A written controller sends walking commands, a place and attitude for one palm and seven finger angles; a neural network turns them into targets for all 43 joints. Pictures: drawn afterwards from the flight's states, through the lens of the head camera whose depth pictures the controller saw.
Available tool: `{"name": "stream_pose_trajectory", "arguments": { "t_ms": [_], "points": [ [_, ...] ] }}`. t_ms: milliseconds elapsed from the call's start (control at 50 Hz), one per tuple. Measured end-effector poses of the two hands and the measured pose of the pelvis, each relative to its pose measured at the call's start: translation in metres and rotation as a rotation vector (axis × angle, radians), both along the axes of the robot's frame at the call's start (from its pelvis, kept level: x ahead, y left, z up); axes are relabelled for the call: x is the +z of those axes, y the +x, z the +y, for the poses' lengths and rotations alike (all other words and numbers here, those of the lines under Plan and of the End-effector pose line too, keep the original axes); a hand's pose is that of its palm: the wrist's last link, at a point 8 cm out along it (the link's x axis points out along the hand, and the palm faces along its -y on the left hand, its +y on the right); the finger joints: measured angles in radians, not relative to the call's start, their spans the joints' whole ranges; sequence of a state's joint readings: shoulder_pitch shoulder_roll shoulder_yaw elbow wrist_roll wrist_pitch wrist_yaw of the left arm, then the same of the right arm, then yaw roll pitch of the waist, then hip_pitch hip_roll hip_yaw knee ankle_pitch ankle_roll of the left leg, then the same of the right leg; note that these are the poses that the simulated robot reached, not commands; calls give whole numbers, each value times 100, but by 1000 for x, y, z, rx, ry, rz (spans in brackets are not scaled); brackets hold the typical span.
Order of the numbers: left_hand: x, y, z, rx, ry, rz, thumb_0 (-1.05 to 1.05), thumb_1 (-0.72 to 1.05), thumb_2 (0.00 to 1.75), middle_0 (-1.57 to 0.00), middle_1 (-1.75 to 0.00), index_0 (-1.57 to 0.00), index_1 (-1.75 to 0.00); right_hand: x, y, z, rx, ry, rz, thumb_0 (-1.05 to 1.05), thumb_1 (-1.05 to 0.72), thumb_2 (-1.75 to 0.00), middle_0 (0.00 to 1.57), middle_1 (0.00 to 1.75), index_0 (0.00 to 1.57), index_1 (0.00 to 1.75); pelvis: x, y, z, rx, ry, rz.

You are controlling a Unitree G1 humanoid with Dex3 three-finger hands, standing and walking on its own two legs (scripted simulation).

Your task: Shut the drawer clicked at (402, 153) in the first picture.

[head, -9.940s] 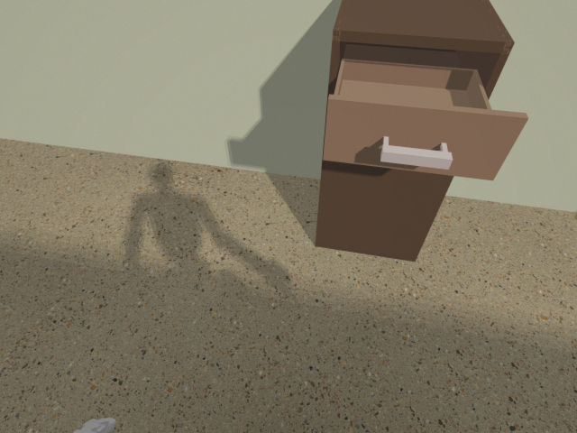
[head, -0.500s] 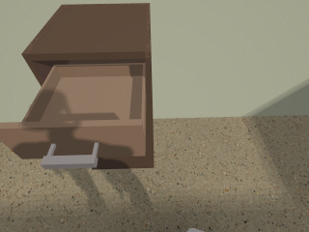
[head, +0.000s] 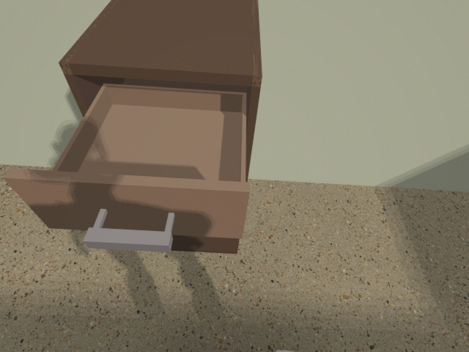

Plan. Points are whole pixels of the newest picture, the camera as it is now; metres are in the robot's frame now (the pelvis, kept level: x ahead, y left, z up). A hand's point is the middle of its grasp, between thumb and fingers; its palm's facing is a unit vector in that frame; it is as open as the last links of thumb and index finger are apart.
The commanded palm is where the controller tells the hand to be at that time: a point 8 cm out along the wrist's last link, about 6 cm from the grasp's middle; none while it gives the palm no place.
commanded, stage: come to a stop and stand still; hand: left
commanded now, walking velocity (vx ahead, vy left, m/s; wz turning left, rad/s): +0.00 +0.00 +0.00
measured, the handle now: (133, 228) +0.30 +0.20 +0.03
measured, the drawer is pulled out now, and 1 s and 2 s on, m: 0.29 0.29 0.29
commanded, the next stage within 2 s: look again from close up in 0.40 s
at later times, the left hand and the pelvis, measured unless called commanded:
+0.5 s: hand out of the picture -0.03 +0.16 -0.17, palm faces -0.01 -0.99 -0.17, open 7.3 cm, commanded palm none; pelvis -0.02 +0.01 +0.01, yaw -1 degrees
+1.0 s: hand out of the picture +0.01 +0.19 -0.17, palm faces -0.02 -0.98 -0.20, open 7.3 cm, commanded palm none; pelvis +0.00 +0.02 +0.00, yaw -1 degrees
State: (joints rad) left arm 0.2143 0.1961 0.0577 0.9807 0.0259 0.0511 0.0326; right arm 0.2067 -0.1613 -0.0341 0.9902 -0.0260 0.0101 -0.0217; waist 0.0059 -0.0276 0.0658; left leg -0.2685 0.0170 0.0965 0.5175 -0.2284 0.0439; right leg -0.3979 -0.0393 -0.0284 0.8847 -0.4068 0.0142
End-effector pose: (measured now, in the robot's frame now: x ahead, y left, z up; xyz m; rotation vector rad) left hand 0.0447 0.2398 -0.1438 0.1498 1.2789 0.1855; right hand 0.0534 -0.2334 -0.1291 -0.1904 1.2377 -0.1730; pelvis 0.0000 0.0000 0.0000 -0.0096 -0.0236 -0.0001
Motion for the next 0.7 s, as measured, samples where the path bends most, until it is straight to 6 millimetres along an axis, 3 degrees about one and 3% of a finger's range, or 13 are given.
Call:
{"name": "stream_pose_trajectory", "arguments": {
  "t_ms": [140,280,500,620,700],
  "points": [
    [3,-47,-3,-5,20,90,0,91,90,-20,-30,-20,-30,-10,-4,8,-16,49,-9,0,-91,-90,20,30,20,30,-1,-5,1,-23,30,14],
    [7,-77,-20,-23,-19,160,0,91,90,-20,-30,-20,-30,-13,-33,8,-54,60,40,0,-93,-90,20,30,20,30,4,-13,4,-27,12,0],
    [2,-78,-31,-36,-52,136,0,91,90,-20,-30,-20,-30,-13,-101,23,-83,78,201,0,-91,-90,20,30,19,30,5,-20,6,-20,2,1],
    [-6,-68,-19,-61,-42,107,0,91,90,-20,-30,-20,-30,-21,-111,34,-82,89,182,0,-91,-90,20,30,19,30,-5,-21,13,-4,-18,8],
    [-3,-54,-5,-56,-13,70,0,91,90,-20,-30,-20,-30,-25,-108,43,-72,104,178,0,-91,-90,20,30,19,30,-6,-17,19,-3,-9,11]
  ]
}}
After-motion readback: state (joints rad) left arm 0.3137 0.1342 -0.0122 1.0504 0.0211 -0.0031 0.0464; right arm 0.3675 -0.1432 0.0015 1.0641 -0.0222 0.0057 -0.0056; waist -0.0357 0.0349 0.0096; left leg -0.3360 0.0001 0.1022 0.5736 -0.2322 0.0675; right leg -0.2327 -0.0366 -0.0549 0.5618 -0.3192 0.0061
